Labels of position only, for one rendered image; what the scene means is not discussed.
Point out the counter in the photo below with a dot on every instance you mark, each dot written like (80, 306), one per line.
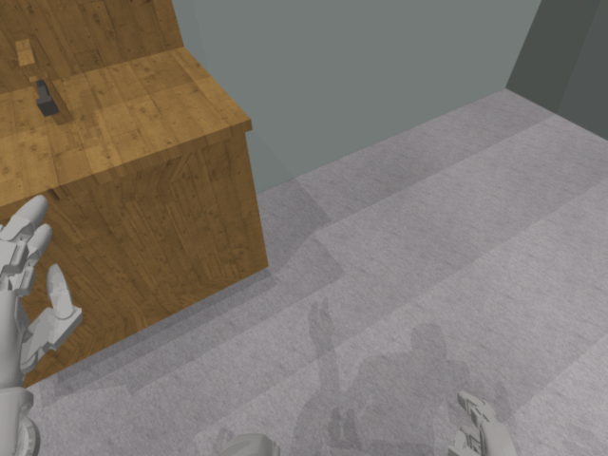
(146, 170)

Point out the left robot thigh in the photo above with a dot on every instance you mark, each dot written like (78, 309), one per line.
(251, 444)

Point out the left robot forearm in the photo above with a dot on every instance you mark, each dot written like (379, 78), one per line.
(19, 436)

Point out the tap lever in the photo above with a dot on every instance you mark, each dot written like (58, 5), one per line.
(45, 102)

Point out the left robot hand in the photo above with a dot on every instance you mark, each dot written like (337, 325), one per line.
(22, 244)

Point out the right robot hand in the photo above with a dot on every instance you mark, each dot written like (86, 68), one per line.
(494, 438)

